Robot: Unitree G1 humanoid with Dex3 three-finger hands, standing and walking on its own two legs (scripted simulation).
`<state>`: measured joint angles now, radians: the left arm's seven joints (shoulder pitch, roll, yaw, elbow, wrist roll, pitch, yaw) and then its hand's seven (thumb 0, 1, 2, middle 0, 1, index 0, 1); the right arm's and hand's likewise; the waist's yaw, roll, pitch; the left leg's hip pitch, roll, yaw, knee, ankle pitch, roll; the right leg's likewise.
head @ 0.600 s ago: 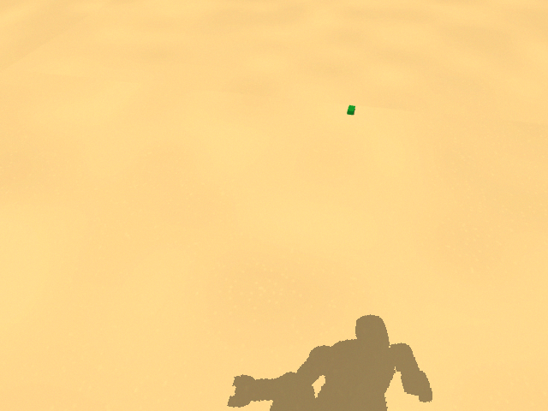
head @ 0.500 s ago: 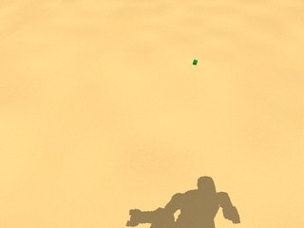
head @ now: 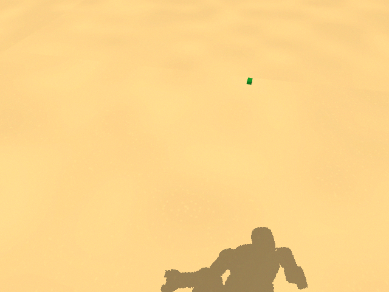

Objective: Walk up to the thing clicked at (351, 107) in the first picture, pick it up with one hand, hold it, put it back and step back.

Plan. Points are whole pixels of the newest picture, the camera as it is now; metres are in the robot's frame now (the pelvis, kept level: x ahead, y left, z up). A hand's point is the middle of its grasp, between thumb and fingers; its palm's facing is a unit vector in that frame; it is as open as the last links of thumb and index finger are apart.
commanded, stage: stand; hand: left
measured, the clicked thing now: (249, 81) +1.96 -0.54 -0.77
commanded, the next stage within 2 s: walk up in 0.52 s
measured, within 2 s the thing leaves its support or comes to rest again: neither
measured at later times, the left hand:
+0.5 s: hand out of the picture +0.08 +0.25 -0.16, palm faces -0.03 -0.94 -0.33, open 7.4 cm
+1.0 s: hand (134, 221) +0.32 +0.17 -0.12, palm faces -0.24 -0.81 -0.53, open 7.4 cm
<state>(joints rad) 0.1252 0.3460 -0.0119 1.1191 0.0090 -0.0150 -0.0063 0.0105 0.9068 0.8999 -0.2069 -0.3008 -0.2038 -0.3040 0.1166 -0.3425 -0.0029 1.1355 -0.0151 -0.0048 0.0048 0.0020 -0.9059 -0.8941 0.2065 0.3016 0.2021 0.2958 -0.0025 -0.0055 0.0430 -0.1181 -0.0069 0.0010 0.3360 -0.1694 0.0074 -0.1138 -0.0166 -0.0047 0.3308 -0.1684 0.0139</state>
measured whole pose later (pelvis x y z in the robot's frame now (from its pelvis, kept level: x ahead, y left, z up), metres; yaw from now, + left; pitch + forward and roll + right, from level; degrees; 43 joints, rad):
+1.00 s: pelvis +0.15 -0.10 -0.04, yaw -22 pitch -1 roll +0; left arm 0.26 0.42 0.07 0.98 -0.01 -0.07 -0.04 0.01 0.91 0.90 -0.20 -0.30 -0.20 -0.30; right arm 0.11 -0.53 -0.10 0.95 -0.04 -0.01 0.12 0.01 -0.91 -0.89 0.20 0.30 0.20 0.29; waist 0.04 0.18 -0.03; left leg -0.34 0.05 0.02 1.17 -0.52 0.00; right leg -0.36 -0.06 -0.11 0.77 -0.38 -0.01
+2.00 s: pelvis +0.81 -0.24 -0.03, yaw -57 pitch -3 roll -2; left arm 0.37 0.38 0.02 0.87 0.00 -0.08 0.08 0.01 0.90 0.90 -0.21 -0.30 -0.21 -0.30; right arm 0.18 -0.46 -0.09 0.67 -0.06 0.06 0.13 0.01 -0.91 -0.89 0.21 0.30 0.20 0.30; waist -0.01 0.17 0.08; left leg -0.63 0.12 -0.15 1.15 -0.31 -0.01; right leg -0.31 -0.05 -0.05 0.67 -0.29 0.01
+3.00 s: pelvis +1.37 -0.19 -0.07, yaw -83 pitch -1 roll -1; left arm 0.26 0.51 0.10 0.86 0.03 -0.02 0.13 0.01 0.90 0.90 -0.21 -0.30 -0.21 -0.30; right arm 0.21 -0.44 -0.11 0.67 -0.09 0.07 0.07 0.00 -0.91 -0.89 0.21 0.30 0.20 0.30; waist -0.02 0.06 0.12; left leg -0.46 0.09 -0.02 1.01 -0.53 -0.05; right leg -0.66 -0.05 0.18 1.14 -0.52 -0.04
